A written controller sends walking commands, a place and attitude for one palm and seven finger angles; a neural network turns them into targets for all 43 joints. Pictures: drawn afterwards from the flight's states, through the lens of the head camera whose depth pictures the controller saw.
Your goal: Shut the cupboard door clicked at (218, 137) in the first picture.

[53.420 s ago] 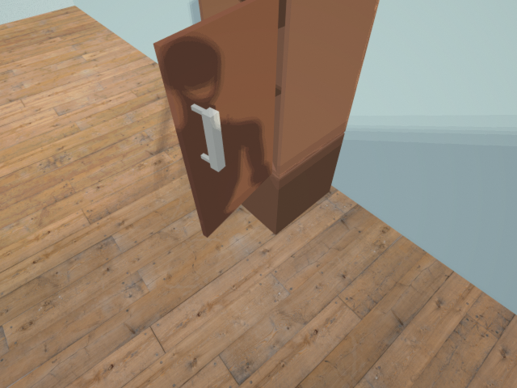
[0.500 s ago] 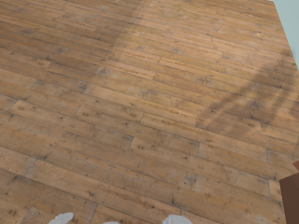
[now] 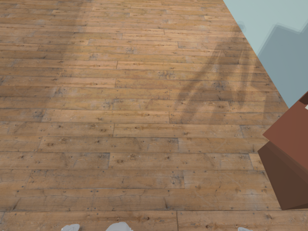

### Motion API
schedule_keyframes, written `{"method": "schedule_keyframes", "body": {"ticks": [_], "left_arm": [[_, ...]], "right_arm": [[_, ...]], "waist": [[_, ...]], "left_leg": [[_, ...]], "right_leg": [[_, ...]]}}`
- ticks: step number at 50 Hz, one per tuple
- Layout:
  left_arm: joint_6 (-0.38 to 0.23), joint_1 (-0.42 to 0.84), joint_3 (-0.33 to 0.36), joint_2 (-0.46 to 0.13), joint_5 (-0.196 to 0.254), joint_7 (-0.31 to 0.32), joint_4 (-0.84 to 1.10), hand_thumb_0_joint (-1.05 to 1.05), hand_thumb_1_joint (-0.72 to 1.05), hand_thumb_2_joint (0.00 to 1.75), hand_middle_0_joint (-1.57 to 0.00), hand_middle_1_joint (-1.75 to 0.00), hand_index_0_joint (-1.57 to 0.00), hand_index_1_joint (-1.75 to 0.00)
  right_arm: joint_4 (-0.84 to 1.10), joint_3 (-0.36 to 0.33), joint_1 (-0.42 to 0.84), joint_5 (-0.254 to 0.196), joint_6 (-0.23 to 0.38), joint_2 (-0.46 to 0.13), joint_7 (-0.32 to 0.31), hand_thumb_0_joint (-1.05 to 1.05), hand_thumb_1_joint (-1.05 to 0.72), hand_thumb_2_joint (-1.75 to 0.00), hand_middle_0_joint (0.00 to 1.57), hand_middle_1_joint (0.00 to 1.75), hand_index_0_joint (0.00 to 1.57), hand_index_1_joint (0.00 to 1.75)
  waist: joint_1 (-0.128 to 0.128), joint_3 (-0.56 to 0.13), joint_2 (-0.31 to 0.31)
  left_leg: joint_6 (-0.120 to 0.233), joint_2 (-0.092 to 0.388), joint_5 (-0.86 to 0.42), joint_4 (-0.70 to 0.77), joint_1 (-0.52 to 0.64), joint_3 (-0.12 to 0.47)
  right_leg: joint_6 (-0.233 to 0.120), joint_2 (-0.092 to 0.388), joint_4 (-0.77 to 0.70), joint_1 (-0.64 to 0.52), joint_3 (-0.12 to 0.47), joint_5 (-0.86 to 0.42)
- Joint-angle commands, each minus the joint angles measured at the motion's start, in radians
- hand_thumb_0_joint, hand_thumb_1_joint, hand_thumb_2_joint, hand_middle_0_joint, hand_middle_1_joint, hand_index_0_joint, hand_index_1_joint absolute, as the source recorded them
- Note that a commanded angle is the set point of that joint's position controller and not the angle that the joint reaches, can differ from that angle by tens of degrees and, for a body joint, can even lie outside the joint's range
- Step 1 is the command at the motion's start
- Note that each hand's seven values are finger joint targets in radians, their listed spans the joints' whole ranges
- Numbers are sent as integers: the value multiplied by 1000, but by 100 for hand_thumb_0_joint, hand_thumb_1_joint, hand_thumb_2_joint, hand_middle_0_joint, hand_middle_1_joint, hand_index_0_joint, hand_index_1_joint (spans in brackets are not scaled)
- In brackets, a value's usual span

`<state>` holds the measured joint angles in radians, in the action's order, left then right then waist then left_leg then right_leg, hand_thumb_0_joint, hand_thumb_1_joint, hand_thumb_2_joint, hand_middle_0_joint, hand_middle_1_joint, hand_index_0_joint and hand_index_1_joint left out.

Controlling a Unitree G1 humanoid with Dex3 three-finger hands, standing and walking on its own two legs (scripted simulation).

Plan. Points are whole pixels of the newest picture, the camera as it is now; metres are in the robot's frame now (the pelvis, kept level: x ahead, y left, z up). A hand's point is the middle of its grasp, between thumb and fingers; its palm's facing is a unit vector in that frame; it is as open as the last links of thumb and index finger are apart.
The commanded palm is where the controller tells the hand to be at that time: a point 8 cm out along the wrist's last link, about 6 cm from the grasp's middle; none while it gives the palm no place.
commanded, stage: turn to face it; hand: left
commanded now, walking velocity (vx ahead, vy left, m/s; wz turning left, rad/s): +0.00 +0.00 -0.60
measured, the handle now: out of the picture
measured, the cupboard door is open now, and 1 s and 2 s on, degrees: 37 37 37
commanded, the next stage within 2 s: take the last steps up to it in 1.22 s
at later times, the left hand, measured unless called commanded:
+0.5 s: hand (109, 206) +0.20 +0.15 -0.15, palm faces -0.30 -0.91 -0.27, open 7.4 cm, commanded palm none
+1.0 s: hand (122, 186) +0.26 +0.12 -0.16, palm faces -0.54 -0.82 -0.20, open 7.4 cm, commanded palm none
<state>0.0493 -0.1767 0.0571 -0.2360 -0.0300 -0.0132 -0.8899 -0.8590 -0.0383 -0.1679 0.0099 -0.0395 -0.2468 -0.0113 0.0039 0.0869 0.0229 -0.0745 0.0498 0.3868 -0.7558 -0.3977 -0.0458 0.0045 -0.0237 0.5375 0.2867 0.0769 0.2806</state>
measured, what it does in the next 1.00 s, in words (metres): steps on the spot, turning right: left foot, then right foot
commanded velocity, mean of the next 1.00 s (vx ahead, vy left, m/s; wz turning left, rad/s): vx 0.00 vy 0.00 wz -0.55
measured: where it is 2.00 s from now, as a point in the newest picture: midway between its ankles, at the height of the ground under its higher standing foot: outside the picture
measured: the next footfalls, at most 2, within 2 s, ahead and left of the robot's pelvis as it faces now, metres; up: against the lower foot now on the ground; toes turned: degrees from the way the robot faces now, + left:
left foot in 0.04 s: +0.06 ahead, +0.13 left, +0.00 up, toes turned +2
right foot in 0.42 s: +0.02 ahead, -0.14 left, +0.00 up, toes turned -20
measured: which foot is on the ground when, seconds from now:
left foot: up 0.00-0.02, down 0.04-0.42, up 0.44-0.72, down 0.74-1.00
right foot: down 0.00-0.04, up 0.06-0.40, down 0.42-0.74, up 0.76-1.00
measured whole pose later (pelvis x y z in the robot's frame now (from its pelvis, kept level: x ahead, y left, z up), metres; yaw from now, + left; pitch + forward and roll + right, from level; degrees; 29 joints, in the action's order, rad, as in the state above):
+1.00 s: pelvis +0.06 +0.00 +0.01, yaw -34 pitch +1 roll -3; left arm 0.08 -0.14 0.08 -0.26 -0.02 -0.04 -0.90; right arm -0.88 -0.01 -0.23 0.03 -0.01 -0.21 -0.02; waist 0.00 0.10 0.01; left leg -0.01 0.14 0.30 -0.52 -0.22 -0.18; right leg 0.04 0.02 0.92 0.41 -0.05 0.46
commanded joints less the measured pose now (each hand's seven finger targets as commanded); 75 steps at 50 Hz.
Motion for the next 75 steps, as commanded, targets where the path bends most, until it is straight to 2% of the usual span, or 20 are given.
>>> {"method": "schedule_keyframes", "body": {"ticks": [1,2,3,8,18,19,21,24,35,37,38,43,53,55,56,68,69,71,72,75], "left_arm": [[-7,39,48,-139,23,8,102,0,90,90,-20,-30,-20,-30],[-7,6,36,-87,27,-2,120,0,90,90,-20,-30,-20,-30],[-7,33,37,-117,11,-4,118,0,90,90,-20,-30,-20,-30],[3,53,40,-84,16,-26,90,0,90,90,-20,-30,-20,-30],[-8,23,36,-78,11,-29,84,0,90,90,-20,-30,-20,-30],[-16,-36,42,-119,7,-23,66,0,90,90,-20,-30,-20,-30],[-32,-150,68,-279,11,2,28,0,90,90,-20,-30,-20,-30],[-24,-15,65,-223,11,28,59,0,90,90,-20,-30,-20,-30],[-16,61,58,-201,13,14,76,0,90,90,-20,-30,-20,-30],[-6,11,38,-90,29,0,106,0,90,90,-20,-30,-20,-30],[-7,21,37,-110,16,-3,110,0,90,90,-20,-30,-20,-30],[2,34,41,-85,15,-23,71,0,90,90,-20,-30,-20,-30],[-16,-24,30,-82,10,-17,39,0,90,90,-20,-30,-20,-30],[-38,-134,57,-239,-2,8,1,0,90,90,-20,-30,-20,-30],[-38,-175,52,-261,13,16,-9,0,90,90,-20,-30,-20,-30],[-26,27,38,-155,10,23,-1,0,90,90,-20,-30,-20,-30],[-22,31,32,-127,13,16,-2,0,90,90,-20,-30,-20,-30],[-17,33,18,-35,15,-3,52,0,90,90,-20,-30,-20,-30],[-14,85,25,-71,-3,-11,60,0,90,90,-20,-30,-20,-30],[-27,52,38,-71,-7,-39,21,0,90,90,-20,-30,-20,-30]], "right_arm": [[31,-38,-160,8,48,-168,-22,0,-90,-90,20,30,20,30],[45,-54,-165,19,48,-260,-24,0,-90,-90,20,30,20,30],[42,-50,-169,21,48,-252,-30,0,-90,-90,20,30,20,30],[54,-31,-96,22,47,-169,-35,0,-90,-90,20,30,20,30],[22,-61,-85,16,31,-204,-16,0,-90,-90,20,30,20,30],[26,-62,-86,9,29,-190,-9,0,-90,-90,20,30,20,30],[98,-35,-8,1,19,-92,-4,0,-90,-90,20,30,20,30],[71,-38,3,2,11,-123,-18,0,-90,-90,20,30,20,30],[31,-26,-141,-4,35,-94,-16,0,-90,-90,20,30,20,30],[32,-52,-178,19,49,-252,-22,0,-90,-90,20,30,20,30],[43,-50,-178,21,46,-261,-27,0,-90,-90,20,30,20,30],[51,-29,-91,22,49,-165,-34,0,-90,-90,20,30,20,30],[-6,-56,-103,12,29,-185,-16,0,-90,-90,20,30,20,30],[42,-31,-60,-1,29,-66,-5,0,-90,-90,20,30,20,30],[57,-25,-8,-3,13,-83,-14,0,-90,-90,20,30,20,30],[-52,-12,-176,9,27,-43,-15,0,-90,-90,20,30,20,30],[-66,-15,-224,14,38,-70,-15,0,-90,-90,20,30,20,30],[-75,-49,-334,42,50,-241,-28,0,-90,-90,20,30,20,30],[-81,-51,-324,37,57,-248,-33,0,-90,-90,20,30,20,30],[-51,-27,-203,32,76,-151,-32,0,-90,-90,20,30,20,30]], "waist": [[-57,-183,-92],[-47,-181,-343],[-65,-170,-297],[-20,-127,-212],[2,-138,-220],[29,-156,-135],[89,-153,252],[31,-113,250],[-56,-163,108],[-50,-189,-327],[-59,-169,-300],[-16,-129,-211],[9,-150,-187],[63,-162,237],[89,-153,169],[-53,-109,135],[-71,-116,59],[-114,-80,-342],[-115,-51,-282],[-40,-3,-167]], "left_leg": [[60,142,-213,419,319,161],[178,384,-340,469,371,380],[232,443,-391,468,314,402],[202,295,-712,371,336,67],[129,302,-486,229,237,-79],[85,258,-410,115,155,-112],[-4,40,281,-283,-207,-107],[2,87,137,-426,-255,62],[0,-9,-159,271,173,-4],[139,340,-318,461,372,345],[216,444,-357,472,312,395],[196,286,-686,380,327,67],[118,260,-479,211,202,-65],[11,46,189,-117,-167,-162],[16,36,272,-270,-165,-24],[15,-8,-136,202,170,-42],[26,18,-131,312,279,-3],[194,410,243,582,339,530],[211,447,307,634,276,567],[176,333,76,604,222,307]], "right_leg": [[-43,57,83,133,128,-127],[10,-45,312,273,-25,277],[19,-8,503,273,-21,348],[54,51,570,267,-82,207],[8,20,13,-52,-190,-11],[-14,43,-102,-185,-151,-121],[-200,414,-184,-324,314,-617],[-231,343,-206,-206,278,-354],[-115,182,-48,-18,215,-335],[4,-45,265,252,-1,190],[15,-15,471,267,-31,350],[52,45,602,272,-73,193],[0,23,-76,-131,-170,-96],[-152,372,-181,-383,255,-570],[-240,434,-183,-278,285,-649],[-137,202,-145,-14,109,-138],[-102,155,-94,82,84,79],[-18,-45,341,356,-112,355],[-26,15,495,382,-22,292],[-6,71,611,374,-33,87]]}}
